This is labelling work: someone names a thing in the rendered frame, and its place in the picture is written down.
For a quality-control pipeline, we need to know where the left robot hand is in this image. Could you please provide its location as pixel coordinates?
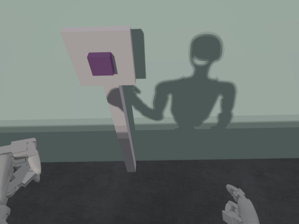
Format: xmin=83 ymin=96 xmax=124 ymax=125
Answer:
xmin=0 ymin=138 xmax=41 ymax=205

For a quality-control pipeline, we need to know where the panel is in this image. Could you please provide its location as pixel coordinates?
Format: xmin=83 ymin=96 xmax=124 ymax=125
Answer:
xmin=60 ymin=26 xmax=136 ymax=172

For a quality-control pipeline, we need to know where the right robot hand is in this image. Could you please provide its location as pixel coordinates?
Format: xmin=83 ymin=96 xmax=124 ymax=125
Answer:
xmin=222 ymin=184 xmax=260 ymax=224

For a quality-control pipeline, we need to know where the robot left forearm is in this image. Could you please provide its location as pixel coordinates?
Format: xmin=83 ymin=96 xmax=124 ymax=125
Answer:
xmin=0 ymin=205 xmax=11 ymax=224

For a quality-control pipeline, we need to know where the button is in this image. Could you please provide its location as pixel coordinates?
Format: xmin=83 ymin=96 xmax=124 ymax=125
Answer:
xmin=87 ymin=52 xmax=114 ymax=76

